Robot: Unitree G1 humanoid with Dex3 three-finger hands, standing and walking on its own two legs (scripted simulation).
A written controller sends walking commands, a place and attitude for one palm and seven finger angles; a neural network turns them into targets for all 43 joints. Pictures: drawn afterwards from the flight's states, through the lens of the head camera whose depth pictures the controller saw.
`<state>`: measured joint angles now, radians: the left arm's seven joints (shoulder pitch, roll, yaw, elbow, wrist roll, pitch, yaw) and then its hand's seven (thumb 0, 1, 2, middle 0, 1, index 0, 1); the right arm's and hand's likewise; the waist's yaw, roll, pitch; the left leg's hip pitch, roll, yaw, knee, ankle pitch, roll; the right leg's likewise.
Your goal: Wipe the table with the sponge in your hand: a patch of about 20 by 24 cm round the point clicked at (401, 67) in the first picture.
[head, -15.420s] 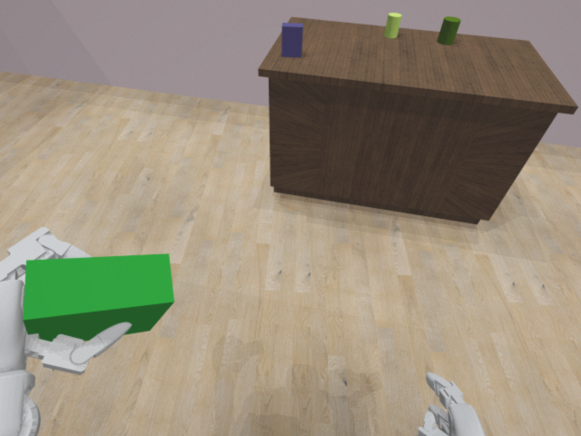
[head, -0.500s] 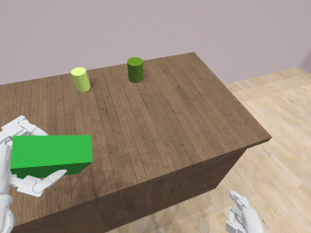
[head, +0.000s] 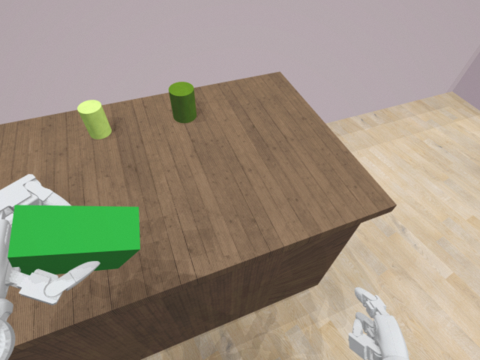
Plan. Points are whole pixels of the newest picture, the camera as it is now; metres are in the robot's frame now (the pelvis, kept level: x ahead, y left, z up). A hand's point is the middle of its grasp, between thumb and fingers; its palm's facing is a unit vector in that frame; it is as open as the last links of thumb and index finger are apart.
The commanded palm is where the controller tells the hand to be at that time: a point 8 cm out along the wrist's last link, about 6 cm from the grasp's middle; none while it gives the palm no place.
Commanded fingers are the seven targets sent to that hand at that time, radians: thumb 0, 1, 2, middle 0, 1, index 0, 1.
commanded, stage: come to a stop and stand still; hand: left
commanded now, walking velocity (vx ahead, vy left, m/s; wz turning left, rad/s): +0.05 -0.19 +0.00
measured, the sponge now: (94, 242) +0.23 +0.21 +0.14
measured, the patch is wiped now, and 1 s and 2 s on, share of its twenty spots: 0.00 0.00 0.00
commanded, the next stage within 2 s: look again from close up in 1.18 s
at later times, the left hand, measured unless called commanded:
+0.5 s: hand (4, 205) +0.24 +0.29 +0.19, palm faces +0.48 -0.77 -0.42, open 9.4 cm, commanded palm +0.15 +0.29 +0.18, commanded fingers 0.00 0.10 1.30 -1.20 -1.60 -1.20 -1.60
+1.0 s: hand out of the picture +0.21 +0.34 +0.17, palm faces +0.39 -0.84 -0.38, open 9.4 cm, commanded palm +0.14 +0.38 +0.18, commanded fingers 0.00 0.10 1.30 -1.20 -1.60 -1.20 -1.60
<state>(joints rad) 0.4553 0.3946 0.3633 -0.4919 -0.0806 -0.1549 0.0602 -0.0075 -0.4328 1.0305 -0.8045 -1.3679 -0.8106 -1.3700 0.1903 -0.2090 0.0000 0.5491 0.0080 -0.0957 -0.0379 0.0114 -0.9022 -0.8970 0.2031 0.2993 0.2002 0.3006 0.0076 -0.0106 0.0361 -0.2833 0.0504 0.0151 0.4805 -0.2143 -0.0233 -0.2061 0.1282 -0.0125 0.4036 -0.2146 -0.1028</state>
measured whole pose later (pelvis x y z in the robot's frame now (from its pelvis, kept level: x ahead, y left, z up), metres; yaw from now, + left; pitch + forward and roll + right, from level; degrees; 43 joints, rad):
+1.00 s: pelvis -0.02 +0.10 +0.00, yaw +1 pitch +0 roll -1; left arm 0.36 0.36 0.34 -0.44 0.00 -0.24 0.09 -0.01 -0.43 1.03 -0.80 -1.37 -0.81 -1.38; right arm 0.20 -0.16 0.05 0.57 -0.01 -0.16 -0.01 0.01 -0.90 -0.90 0.20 0.30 0.20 0.30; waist 0.04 -0.03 0.05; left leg -0.24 -0.08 0.10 0.39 -0.16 0.10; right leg -0.21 -0.01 0.03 0.43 -0.22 0.00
